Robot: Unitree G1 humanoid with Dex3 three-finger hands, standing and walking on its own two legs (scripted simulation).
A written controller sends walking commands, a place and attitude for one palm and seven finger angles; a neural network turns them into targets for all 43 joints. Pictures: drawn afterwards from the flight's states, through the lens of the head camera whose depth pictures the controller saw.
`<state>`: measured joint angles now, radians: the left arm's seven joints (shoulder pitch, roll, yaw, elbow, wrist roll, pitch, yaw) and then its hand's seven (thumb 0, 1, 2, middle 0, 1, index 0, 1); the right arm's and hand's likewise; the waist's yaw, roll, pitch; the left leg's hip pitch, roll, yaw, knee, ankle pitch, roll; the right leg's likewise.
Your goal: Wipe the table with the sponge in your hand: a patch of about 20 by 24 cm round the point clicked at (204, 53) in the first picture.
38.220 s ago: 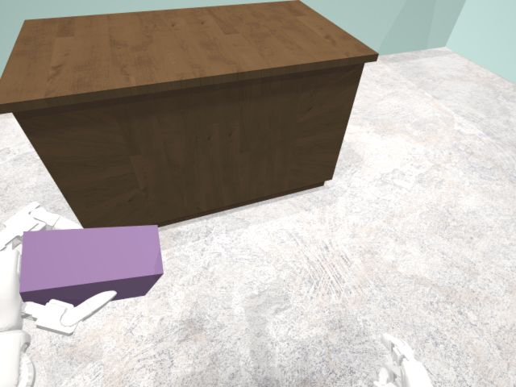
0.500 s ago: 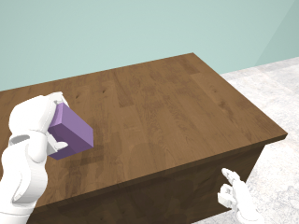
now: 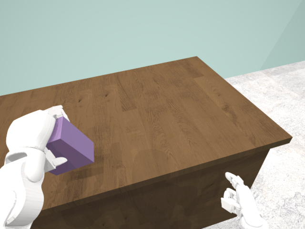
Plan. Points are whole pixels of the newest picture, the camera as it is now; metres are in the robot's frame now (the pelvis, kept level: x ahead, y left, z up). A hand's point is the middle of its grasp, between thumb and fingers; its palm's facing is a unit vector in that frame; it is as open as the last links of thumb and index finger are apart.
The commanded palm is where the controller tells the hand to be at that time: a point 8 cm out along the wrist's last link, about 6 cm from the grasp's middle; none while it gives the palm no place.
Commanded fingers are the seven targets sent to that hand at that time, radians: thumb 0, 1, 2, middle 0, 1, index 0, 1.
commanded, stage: bring the sponge back beside the body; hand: left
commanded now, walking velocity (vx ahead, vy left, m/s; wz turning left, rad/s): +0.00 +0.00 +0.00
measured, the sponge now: (65, 152) +0.23 +0.27 +0.13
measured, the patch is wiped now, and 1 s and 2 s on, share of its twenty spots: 0.95 0.95 0.95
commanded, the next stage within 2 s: step back with the hand held close in 0.84 s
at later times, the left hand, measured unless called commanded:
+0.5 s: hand (45, 155) +0.19 +0.28 +0.17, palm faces +0.24 -0.15 -0.96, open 9.8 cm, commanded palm +0.15 +0.28 +0.24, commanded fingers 0.00 0.10 1.30 -1.20 -1.60 -1.20 -1.60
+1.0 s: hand (44, 155) +0.19 +0.28 +0.17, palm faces +0.29 -0.30 -0.91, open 9.8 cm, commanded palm +0.15 +0.29 +0.23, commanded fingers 0.00 0.10 1.30 -1.20 -1.60 -1.20 -1.60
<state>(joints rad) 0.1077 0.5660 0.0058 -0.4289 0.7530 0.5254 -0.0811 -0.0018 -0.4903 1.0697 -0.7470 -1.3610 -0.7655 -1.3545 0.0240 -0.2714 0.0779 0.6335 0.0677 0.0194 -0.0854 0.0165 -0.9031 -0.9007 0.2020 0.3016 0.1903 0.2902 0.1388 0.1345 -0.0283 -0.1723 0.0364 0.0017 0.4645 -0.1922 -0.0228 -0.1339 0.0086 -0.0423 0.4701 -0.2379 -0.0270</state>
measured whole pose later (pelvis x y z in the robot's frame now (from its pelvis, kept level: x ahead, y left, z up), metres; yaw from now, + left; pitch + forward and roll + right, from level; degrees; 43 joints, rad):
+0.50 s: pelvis +0.00 +0.00 +0.00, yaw +0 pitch -7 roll +0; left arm 0.25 0.56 0.03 -0.50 0.75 0.48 -0.07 0.00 -0.49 1.07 -0.75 -1.36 -0.77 -1.35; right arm 0.03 -0.27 0.07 0.63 0.06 0.00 -0.09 0.02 -0.90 -0.90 0.20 0.30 0.20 0.29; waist 0.14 0.13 -0.03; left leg -0.16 0.04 0.00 0.48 -0.20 -0.02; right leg -0.12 0.01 -0.04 0.47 -0.24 -0.03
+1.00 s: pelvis -0.01 +0.01 +0.00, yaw +0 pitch -7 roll -1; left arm 0.22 0.54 0.08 -0.46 0.59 0.42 -0.04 0.00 -0.49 1.07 -0.75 -1.36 -0.77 -1.35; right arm 0.04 -0.26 0.07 0.61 0.06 -0.01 -0.09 0.02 -0.90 -0.90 0.20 0.30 0.20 0.29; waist 0.14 0.13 -0.02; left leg -0.17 0.03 -0.01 0.49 -0.21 -0.01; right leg -0.11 0.01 -0.04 0.46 -0.22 -0.02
